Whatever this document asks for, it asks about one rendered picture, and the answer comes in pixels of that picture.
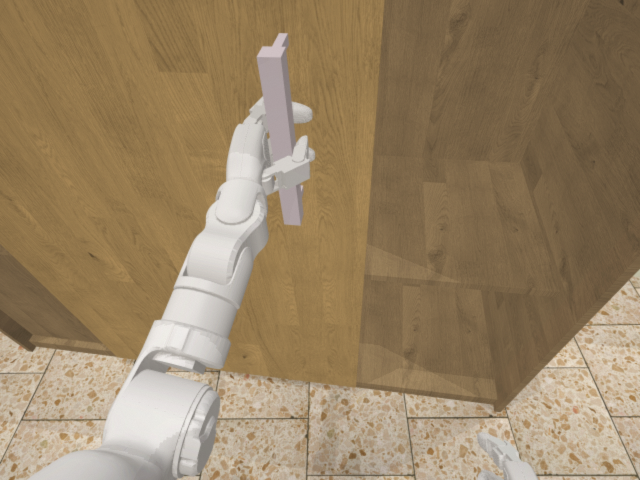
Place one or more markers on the right robot hand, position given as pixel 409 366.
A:
pixel 506 457

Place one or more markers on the wardrobe door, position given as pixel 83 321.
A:
pixel 30 304
pixel 116 119

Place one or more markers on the left robot hand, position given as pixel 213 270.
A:
pixel 250 152

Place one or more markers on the left robot upper arm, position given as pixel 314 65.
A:
pixel 162 428

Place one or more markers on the handle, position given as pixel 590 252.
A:
pixel 274 77

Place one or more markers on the left robot forearm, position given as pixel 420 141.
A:
pixel 194 329

